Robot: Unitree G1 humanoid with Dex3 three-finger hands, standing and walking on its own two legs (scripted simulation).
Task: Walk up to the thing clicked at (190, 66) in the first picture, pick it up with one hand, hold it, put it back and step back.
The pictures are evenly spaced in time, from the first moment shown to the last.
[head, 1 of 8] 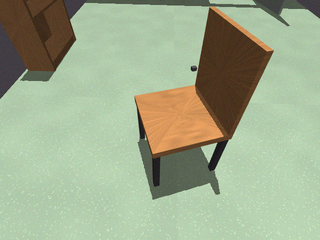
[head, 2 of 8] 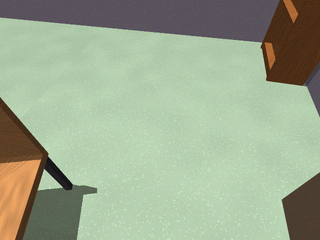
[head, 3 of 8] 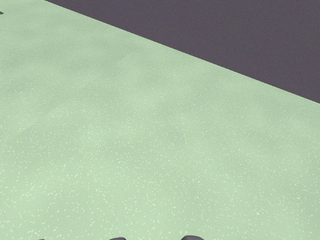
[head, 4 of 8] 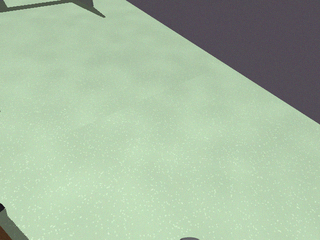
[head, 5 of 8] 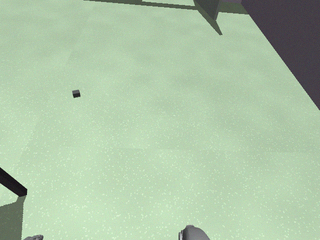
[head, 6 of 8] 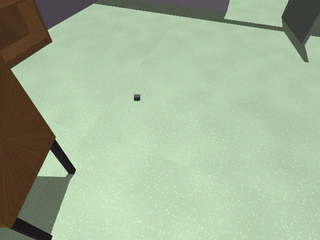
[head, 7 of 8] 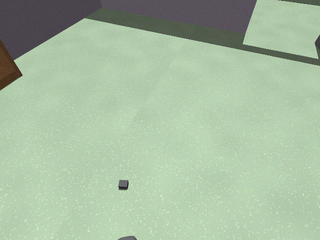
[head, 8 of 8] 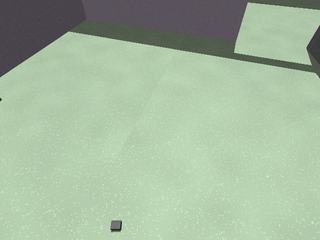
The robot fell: no
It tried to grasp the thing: no
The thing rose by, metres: 0.00
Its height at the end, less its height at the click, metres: +0.00
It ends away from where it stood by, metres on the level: 0.00
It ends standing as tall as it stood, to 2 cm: yes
